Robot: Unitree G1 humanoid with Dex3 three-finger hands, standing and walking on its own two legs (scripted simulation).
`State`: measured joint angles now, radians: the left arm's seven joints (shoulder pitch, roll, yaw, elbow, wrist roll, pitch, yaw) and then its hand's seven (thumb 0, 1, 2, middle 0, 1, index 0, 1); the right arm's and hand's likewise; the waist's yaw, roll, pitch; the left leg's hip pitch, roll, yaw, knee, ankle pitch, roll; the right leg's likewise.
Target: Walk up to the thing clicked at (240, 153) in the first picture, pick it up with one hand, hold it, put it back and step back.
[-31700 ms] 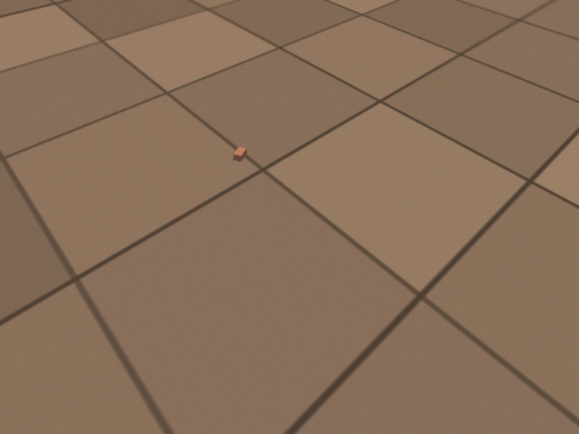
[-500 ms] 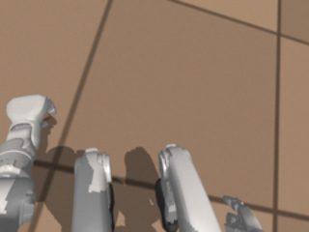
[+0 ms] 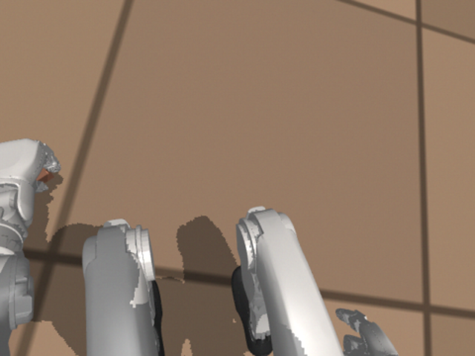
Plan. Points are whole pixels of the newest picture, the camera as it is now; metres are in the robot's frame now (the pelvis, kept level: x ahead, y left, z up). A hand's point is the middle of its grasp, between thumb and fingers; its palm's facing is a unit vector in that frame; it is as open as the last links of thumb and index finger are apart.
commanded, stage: crouch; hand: left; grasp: from above
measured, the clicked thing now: (27, 176) +0.43 +0.33 -0.20
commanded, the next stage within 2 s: lower in 0.18 s
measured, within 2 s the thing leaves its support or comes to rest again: rests again in 1.40 s
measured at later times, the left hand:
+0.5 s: hand (39, 188) +0.41 +0.32 -0.22, palm faces -0.46 -0.13 -0.88, open 5.0 cm
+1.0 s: hand (52, 190) +0.41 +0.31 -0.27, palm faces -0.44 -0.17 -0.88, open 5.0 cm
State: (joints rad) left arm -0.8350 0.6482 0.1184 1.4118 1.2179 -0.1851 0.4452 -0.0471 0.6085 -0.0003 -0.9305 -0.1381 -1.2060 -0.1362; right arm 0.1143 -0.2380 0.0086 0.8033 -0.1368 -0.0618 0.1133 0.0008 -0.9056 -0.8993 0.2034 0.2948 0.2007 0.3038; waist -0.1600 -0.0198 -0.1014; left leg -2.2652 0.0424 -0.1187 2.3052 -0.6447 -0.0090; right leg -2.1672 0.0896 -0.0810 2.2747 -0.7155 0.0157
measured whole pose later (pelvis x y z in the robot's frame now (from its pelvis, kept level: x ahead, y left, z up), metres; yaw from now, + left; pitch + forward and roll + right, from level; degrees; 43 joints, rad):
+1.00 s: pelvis +0.00 +0.00 -0.06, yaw -5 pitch +29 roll -9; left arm -0.85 0.82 0.21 1.60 1.24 -0.24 0.57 -0.06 0.59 0.00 -0.98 -0.08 -1.24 -0.11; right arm 0.06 -0.26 0.14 0.78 -0.24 -0.13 0.17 0.00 -0.91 -0.89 0.20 0.29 0.20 0.30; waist -0.24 -0.10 0.05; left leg -2.36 0.05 -0.21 2.52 -0.68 -0.02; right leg -2.25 0.12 -0.16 2.44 -0.72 0.02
